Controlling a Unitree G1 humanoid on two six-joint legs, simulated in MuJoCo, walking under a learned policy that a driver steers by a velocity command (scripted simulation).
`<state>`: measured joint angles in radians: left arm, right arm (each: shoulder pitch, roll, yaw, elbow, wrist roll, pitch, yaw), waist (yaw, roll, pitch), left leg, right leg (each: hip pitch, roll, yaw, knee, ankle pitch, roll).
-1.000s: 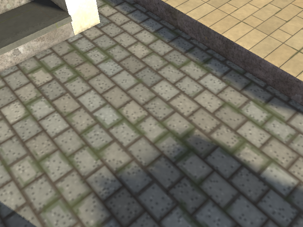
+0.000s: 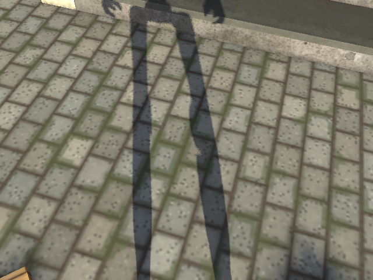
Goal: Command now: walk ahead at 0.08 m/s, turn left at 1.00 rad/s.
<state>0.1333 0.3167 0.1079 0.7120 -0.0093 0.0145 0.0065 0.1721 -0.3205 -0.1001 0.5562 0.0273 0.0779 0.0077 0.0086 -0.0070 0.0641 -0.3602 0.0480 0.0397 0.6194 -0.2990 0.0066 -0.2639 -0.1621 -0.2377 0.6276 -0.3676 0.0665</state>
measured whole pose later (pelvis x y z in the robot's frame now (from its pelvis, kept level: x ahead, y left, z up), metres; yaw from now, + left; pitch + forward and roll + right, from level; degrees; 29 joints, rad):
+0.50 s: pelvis +0.23 -0.01 -0.01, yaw +0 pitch +3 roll +1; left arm 0.18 0.32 0.06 0.73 0.03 0.02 -0.10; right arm 0.42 -0.31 -0.06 0.77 -0.06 -0.08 -0.01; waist -0.03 0.02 -0.04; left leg 0.22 0.01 0.08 0.15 -0.41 -0.03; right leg -0.67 -0.03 -0.07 0.79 -0.17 -0.08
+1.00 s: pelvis +0.69 -0.13 -0.02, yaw -26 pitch +4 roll +0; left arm 0.51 0.34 0.07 0.88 0.00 -0.06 0.00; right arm -0.03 -0.28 0.04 0.58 -0.03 -0.08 0.00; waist 0.12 0.02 0.04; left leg -0.59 -0.01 -0.04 0.51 -0.04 0.00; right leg 0.17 0.18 0.31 0.50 -0.45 -0.17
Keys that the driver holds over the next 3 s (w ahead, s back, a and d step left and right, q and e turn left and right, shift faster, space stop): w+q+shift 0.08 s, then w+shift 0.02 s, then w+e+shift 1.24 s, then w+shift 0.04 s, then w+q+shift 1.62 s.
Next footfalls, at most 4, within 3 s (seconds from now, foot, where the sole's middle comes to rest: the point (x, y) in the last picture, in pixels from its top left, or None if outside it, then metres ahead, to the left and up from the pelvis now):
0.56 right None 0.42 -0.10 -0.76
1.00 left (216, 154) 0.94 -0.11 -0.77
1.44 right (307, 114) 1.16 -0.54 -0.75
2.00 left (347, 26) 1.62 -0.78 -0.59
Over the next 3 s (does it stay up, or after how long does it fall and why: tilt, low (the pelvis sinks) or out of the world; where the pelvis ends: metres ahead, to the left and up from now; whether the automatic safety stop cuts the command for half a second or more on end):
stays up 2.27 -0.80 0.45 its command is cut before an obstacle after 1.6 s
